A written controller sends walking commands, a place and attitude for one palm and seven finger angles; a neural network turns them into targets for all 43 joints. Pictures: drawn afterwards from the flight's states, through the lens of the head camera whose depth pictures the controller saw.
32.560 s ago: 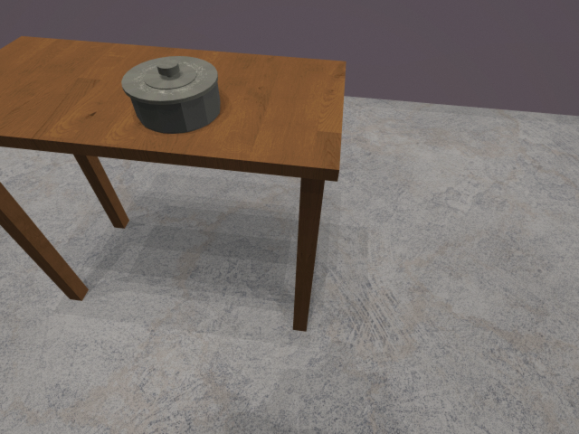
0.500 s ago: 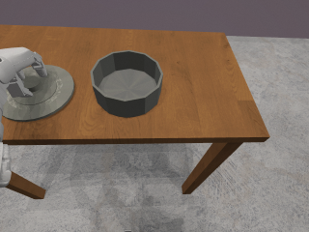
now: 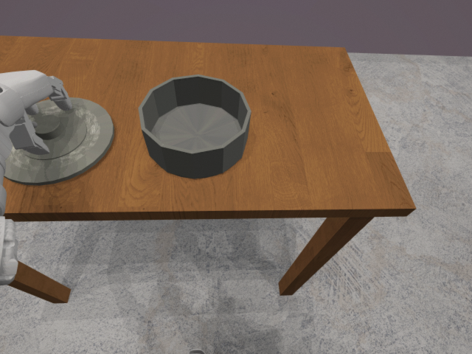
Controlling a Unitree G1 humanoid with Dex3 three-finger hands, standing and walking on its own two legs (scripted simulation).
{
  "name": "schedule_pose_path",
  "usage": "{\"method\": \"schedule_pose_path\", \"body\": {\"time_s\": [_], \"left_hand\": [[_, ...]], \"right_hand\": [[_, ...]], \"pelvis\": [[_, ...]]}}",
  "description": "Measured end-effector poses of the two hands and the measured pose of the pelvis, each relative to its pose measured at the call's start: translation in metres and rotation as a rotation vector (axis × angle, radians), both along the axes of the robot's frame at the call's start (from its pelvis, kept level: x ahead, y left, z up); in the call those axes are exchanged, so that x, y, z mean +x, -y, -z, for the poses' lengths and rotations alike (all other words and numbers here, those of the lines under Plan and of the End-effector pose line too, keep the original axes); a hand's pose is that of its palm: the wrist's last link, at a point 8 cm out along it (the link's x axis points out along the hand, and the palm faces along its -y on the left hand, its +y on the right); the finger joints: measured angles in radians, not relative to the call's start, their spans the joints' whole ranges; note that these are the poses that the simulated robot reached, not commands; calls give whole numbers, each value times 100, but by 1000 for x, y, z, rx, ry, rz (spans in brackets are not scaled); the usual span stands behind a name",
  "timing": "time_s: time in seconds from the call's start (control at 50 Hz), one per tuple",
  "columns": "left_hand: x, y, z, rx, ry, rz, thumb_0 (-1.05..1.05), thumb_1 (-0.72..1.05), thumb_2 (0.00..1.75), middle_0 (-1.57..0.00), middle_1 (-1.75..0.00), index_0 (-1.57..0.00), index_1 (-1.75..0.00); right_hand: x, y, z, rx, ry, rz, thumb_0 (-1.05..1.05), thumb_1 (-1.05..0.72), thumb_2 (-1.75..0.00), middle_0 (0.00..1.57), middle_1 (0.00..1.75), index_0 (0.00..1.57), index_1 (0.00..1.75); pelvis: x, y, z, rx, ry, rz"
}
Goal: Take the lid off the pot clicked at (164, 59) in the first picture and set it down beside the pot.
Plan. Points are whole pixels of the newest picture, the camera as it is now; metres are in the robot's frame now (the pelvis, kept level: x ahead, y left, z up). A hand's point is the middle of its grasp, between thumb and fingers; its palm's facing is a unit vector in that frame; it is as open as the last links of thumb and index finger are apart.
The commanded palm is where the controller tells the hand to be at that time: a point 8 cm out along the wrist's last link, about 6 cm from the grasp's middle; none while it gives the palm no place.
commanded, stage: raise the empty hand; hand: left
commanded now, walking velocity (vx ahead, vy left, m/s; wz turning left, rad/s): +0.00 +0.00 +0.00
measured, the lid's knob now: (48, 127) +0.47 +0.31 +0.09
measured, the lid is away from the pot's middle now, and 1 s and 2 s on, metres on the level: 0.25 0.25 0.25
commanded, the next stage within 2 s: draw the hand back to the body in 1.24 s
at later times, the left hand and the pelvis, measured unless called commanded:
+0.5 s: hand (18, 92) +0.46 +0.31 +0.17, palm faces -0.32 -0.08 -0.95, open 11.0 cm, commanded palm +0.46 +0.30 +0.24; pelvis +0.00 +0.00 +0.01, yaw +1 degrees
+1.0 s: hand out of the picture +0.46 +0.31 +0.23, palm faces -0.24 -0.08 -0.97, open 11.0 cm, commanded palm +0.45 +0.30 +0.30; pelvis +0.00 -0.01 +0.01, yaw +2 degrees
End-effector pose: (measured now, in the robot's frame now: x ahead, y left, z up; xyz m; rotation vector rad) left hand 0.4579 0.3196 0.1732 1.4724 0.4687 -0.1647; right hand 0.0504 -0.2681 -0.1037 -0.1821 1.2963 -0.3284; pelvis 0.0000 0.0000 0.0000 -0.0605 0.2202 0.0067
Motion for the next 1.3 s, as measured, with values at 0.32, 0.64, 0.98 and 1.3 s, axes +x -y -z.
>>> {"method": "schedule_pose_path", "body": {"time_s": [0.32, 0.64, 0.98, 1.3], "left_hand": [[4, 8, -40, 37, 56, 6, 0, -11, 86, -47, -66, -47, -66], [-4, 11, -79, 28, 105, -27, 0, -11, 86, -47, -66, -47, -66], [-5, 14, -116, 59, 136, -74, 0, -11, 86, -47, -66, -47, -66], [-5, 5, -137, 46, 152, -156, 0, -12, 86, -47, -66, -47, -66]], "right_hand": [[-7, -1, -2, 1, -1, -2, 0, -91, -89, 20, 30, 20, 30], [2, -5, -3, 27, 40, -26, 0, -91, -89, 20, 30, 20, 30], [10, 6, -8, 17, 61, -47, 0, -91, -89, 20, 30, 20, 30], [17, 8, -4, 42, 61, -51, 0, -91, -89, 20, 30, 20, 30]], "pelvis": [[-1, -4, -3, 1, 20, -9], [-5, -1, -7, 9, 47, -15], [-4, 7, -10, 17, 61, -23], [1, 12, -11, 23, 62, -15]]}}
